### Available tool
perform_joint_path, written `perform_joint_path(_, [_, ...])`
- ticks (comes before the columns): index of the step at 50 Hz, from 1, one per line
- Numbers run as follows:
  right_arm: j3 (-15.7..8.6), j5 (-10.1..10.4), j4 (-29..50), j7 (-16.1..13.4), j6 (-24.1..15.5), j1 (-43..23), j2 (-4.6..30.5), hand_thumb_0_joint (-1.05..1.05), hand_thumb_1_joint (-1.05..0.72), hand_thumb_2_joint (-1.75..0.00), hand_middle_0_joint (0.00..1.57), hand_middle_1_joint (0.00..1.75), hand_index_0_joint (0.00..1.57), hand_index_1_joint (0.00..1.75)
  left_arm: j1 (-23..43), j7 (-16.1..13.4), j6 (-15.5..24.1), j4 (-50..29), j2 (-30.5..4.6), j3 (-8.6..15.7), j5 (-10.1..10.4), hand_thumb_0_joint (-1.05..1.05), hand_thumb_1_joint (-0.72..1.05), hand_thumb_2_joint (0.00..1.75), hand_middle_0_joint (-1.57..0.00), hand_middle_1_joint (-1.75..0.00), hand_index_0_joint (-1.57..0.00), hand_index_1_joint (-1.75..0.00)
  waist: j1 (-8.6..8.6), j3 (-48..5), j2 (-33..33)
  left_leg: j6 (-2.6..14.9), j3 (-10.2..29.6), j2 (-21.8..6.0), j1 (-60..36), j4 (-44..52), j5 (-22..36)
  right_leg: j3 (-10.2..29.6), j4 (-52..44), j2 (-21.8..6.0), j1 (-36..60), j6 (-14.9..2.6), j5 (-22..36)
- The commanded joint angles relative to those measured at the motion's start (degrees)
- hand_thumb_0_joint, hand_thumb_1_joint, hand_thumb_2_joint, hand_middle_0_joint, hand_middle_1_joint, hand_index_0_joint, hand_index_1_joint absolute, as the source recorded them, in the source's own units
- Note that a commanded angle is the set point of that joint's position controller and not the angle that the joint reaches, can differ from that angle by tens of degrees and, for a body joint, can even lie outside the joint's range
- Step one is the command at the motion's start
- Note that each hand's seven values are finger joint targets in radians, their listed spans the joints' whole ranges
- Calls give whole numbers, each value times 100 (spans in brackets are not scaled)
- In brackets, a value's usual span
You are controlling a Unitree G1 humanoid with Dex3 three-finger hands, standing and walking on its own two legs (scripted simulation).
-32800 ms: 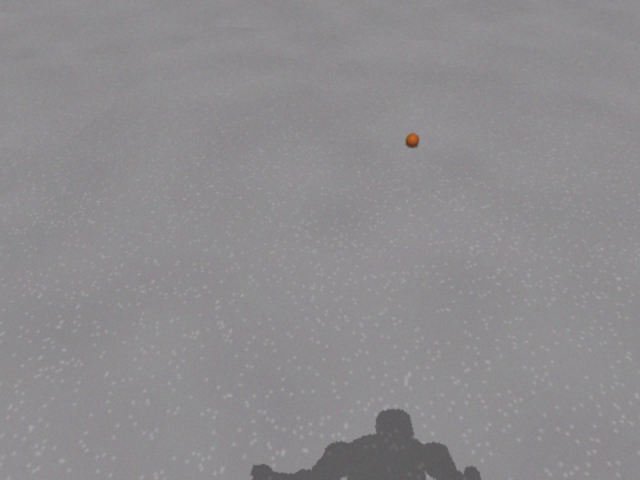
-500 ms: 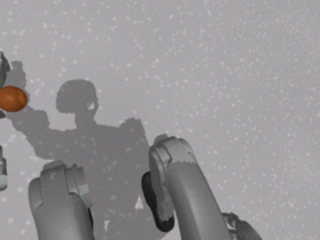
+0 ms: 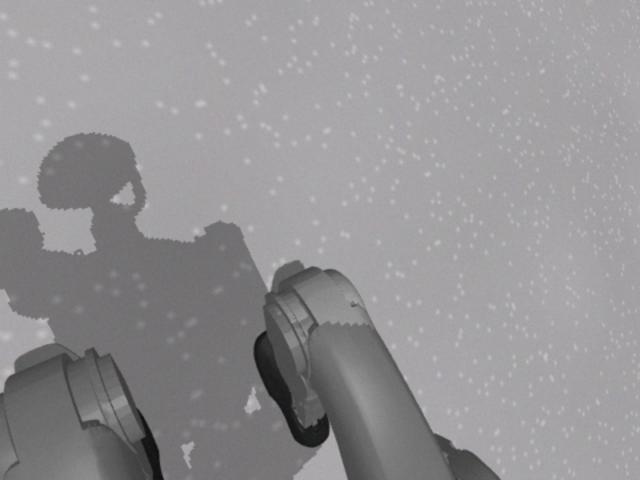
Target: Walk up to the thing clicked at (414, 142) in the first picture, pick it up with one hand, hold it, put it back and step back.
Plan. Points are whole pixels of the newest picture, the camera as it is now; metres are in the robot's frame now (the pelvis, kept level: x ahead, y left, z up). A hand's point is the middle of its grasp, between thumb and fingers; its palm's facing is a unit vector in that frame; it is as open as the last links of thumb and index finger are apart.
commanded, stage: rest palm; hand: left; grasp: from above
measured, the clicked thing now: out of the picture +0.49 +0.31 -0.28
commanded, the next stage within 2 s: close in 0.96 s
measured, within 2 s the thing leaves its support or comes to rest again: neither
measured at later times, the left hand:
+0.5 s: hand out of the picture +0.48 +0.30 -0.24, palm faces -0.45 -0.13 -0.89, open 13.6 cm
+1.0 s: hand out of the picture +0.48 +0.29 -0.26, palm faces -0.44 -0.13 -0.89, open 13.4 cm
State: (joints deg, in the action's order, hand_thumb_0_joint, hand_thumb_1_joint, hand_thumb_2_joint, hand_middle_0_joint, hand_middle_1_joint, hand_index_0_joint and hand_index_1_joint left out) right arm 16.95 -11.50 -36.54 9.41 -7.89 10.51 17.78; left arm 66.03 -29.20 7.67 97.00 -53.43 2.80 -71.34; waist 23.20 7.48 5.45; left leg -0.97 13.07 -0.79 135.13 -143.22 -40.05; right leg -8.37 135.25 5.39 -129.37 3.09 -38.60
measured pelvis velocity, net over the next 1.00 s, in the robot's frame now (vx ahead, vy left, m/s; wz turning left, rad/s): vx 0.00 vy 0.00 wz -0.04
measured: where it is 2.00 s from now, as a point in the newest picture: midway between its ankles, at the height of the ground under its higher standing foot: (228, 446)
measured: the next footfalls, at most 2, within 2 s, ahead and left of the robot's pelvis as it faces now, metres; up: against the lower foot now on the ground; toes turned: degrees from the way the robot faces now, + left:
none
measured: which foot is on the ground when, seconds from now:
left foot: down 0.00-1.00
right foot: down 0.00-1.00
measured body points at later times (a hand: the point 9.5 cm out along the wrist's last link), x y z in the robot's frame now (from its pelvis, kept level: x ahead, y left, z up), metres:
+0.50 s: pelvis +0.00 +0.00 +0.00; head +0.28 +0.12 +0.33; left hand +0.50 +0.30 -0.19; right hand +0.04 -0.25 -0.06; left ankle +0.07 +0.13 -0.28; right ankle +0.11 -0.12 -0.28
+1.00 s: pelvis +0.00 +0.00 +0.00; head +0.29 +0.12 +0.32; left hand +0.50 +0.30 -0.20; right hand +0.03 -0.24 -0.05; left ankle +0.07 +0.13 -0.28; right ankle +0.11 -0.12 -0.28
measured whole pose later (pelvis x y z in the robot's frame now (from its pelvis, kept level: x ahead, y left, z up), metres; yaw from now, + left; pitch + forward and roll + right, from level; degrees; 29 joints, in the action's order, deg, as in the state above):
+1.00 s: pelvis +0.00 +0.00 +0.00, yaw -2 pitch +29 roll -15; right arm 20.0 -13.0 -34.8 12.9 -12.4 7.6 20.0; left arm 66.8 -34.1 7.4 100.3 -57.5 2.0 -70.1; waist 24.8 11.4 8.6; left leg -0.7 15.4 -1.2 133.4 -143.8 -41.1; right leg -10.3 133.7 6.1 -126.8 3.7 -38.5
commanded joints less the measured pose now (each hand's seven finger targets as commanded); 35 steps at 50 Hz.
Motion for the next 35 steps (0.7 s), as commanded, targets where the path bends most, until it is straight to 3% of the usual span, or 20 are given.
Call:
perform_joint_path(1, [-514,-8,-75,-7,-103,1122,1837,0,-90,-90,20,30,20,30,1580,-242,62,-564,-1132,-36,81,0,-51,103,-9,-104,-9,-104,199,-3801,-2687,208,-529,-156,-2864,1258,1356,-601,-1240,114,2216,-457,1661])
perform_joint_path(2, [-511,-14,-59,17,-122,1116,1846,0,-90,-90,20,30,20,30,1613,-243,80,-607,-1190,-28,64,0,-50,102,-9,-105,-9,-104,245,-3793,-2665,223,-520,-154,-2825,1252,1312,-600,-1255,118,2284,-444,1638])
perform_joint_path(5, [-500,-29,-66,33,-148,1082,1841,0,-90,-90,20,30,20,30,1611,-355,129,-749,-1370,52,48,0,-50,102,-10,-104,-9,-104,101,-3980,-2977,170,-506,-166,-3028,1358,1369,-642,-1231,117,2361,-460,1676])
perform_joint_path(9, [-468,-67,-57,105,-216,1051,1897,0,-90,-90,20,30,20,30,1529,-361,118,-273,-1084,-117,47,0,-50,102,-9,-104,-9,-104,372,-3413,-2581,223,-471,-175,-2685,1243,1098,-666,-1256,136,2169,-427,1515])
perform_joint_path(11, [-457,-67,-51,103,-243,1077,1934,0,-90,-90,20,30,20,30,1771,-444,152,-684,-1390,24,49,0,-48,101,-10,-103,-10,-103,247,-3747,-2837,188,-458,-181,-2921,1330,1224,-660,-1282,135,2339,-440,1573])
perform_joint_path(12, [-430,-81,-19,114,-248,962,1871,0,-90,-90,20,30,20,30,1639,-466,139,-465,-1315,-65,44,0,-49,101,-11,-104,-10,-104,229,-3691,-2822,185,-461,-201,-2875,1358,1180,-651,-1280,158,2367,-443,1573])
perform_joint_path(14, [-455,-77,-45,135,-289,997,1948,0,-90,-90,20,30,20,30,1719,-518,149,-609,-1336,9,46,0,-49,99,-9,-105,-9,-104,249,-3766,-2946,140,-404,-200,-3058,1378,1282,-730,-1210,133,2248,-462,1600])
perform_joint_path(15, [-446,-84,-44,154,-304,948,1936,0,-90,-90,20,30,20,30,1626,-508,124,-371,-1171,-91,39,0,-49,101,-9,-106,-9,-105,316,-3571,-2862,151,-393,-203,-2940,1341,1214,-743,-1194,139,2121,-459,1571])
perform_joint_path(18, [-441,-99,-98,167,-302,1003,1961,0,-90,-90,20,30,20,30,1586,-525,95,-272,-1186,-121,16,0,-46,100,-12,-104,-12,-104,404,-3488,-2802,169,-405,-214,-2913,1327,1214,-716,-1251,149,2252,-426,1619])
perform_joint_path(21, [-419,-100,-31,181,-341,896,1966,0,-90,-90,20,30,20,30,1632,-585,97,-317,-1256,-107,77,0,-48,99,-9,-106,-10,-105,346,-3442,-2774,167,-395,-220,-2861,1356,1162,-724,-1276,158,2222,-437,1570])
perform_joint_path(25, [-411,-105,-12,216,-391,902,2019,0,-91,-90,20,30,20,30,1643,-569,79,-376,-1207,-164,75,0,-48,97,-9,-105,-10,-104,426,-3442,-2828,153,-359,-231,-3004,1320,1241,-744,-1231,147,2219,-427,1634])
perform_joint_path(27, [-400,-96,-34,214,-385,956,2038,0,-91,-90,20,30,20,30,1676,-608,80,-469,-1342,-81,88,0,-47,97,-10,-105,-10,-104,394,-3584,-2952,136,-355,-235,-3094,1346,1386,-740,-1244,147,2322,-422,1735])
perform_joint_path(28, [-370,-121,-20,229,-407,857,1991,0,-91,-91,20,30,20,30,1577,-596,68,-238,-1212,-183,122,0,-48,97,-10,-104,-10,-103,425,-3355,-2805,163,-382,-236,-2930,1297,1228,-724,-1264,164,2299,-419,1662])
perform_joint_path(30, [-340,-113,33,212,-382,882,2034,0,-90,-90,20,30,20,30,1575,-661,90,-329,-1429,-87,138,0,-47,100,-10,-106,-10,-106,401,-3543,-2687,186,-395,-245,-2831,1302,1193,-694,-1398,194,2569,-382,1687])
perform_joint_path(34, [-316,-128,35,250,-438,892,2058,0,-91,-91,20,30,20,30,1652,-633,75,-423,-1384,-160,148,0,-48,97,-10,-105,-10,-104,466,-3423,-2819,165,-352,-255,-2961,1335,1210,-725,-1333,200,2455,-408,1646])
perform_joint_path(35, [-330,-104,50,232,-439,855,2087,0,-91,-91,20,30,20,30,1690,-667,90,-566,-1510,-68,184,0,-48,98,-10,-105,-10,-104,366,-3636,-2872,144,-323,-269,-3089,1346,1331,-745,-1310,192,2496,-415,1729])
